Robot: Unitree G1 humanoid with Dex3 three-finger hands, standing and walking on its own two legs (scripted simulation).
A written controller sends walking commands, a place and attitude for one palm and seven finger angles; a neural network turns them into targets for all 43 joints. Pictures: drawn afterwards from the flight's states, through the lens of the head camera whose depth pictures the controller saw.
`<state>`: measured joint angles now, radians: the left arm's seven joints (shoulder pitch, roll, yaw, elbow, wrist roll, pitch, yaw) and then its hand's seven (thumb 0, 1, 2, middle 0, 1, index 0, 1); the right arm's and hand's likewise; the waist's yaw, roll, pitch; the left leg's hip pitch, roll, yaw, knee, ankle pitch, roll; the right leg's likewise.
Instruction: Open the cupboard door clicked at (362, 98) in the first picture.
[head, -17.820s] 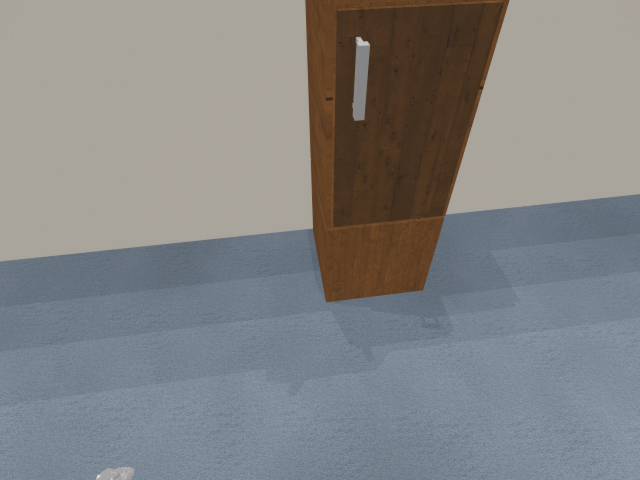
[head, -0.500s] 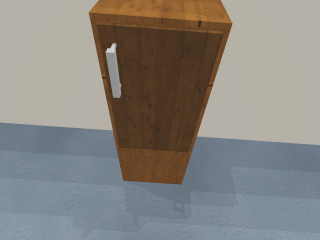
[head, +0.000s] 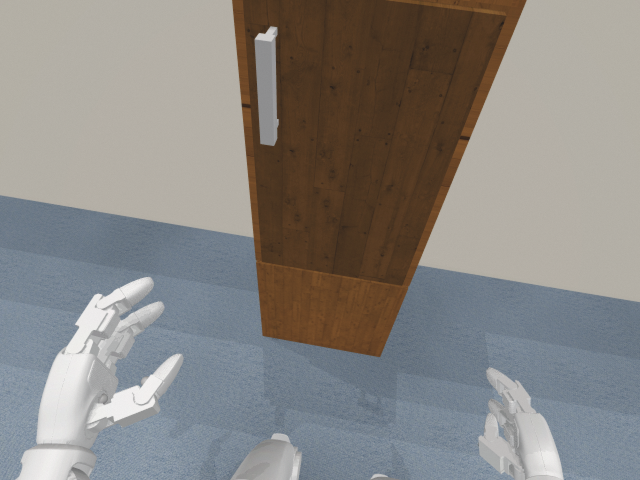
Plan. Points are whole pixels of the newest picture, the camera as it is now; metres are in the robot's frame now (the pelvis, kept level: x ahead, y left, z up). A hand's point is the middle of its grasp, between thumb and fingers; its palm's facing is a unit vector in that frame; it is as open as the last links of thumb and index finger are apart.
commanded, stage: raise the hand with hooked fingers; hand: left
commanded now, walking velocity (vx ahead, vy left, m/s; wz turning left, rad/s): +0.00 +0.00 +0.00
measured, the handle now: (270, 88) +0.61 +0.15 +0.19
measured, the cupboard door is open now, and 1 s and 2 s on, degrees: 0 0 0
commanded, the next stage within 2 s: move the hooked fingers beside the handle in 1.52 s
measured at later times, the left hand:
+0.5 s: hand (144, 270) +0.30 +0.24 +0.12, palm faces -0.06 -1.00 -0.07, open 12.6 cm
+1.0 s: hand (107, 168) +0.35 +0.27 +0.22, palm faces +0.00 -1.00 -0.08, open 14.0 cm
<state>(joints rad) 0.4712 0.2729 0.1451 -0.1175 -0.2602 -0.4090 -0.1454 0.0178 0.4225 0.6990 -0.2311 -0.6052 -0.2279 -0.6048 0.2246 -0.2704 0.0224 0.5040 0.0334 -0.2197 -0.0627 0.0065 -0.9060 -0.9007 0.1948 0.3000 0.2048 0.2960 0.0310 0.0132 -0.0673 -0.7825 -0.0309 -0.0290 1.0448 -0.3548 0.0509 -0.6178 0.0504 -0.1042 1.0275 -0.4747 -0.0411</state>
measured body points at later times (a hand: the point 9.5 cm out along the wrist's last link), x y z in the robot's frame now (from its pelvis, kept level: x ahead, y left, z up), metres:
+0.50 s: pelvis +0.06 +0.01 +0.04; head +0.08 +0.02 +0.49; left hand +0.30 +0.29 +0.13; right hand +0.22 -0.24 -0.03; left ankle +0.12 +0.08 -0.67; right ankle +0.03 -0.10 -0.67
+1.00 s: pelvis +0.07 +0.00 +0.06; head +0.07 +0.00 +0.51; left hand +0.35 +0.32 +0.22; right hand +0.25 -0.22 -0.01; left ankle +0.12 +0.08 -0.67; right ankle +0.03 -0.10 -0.67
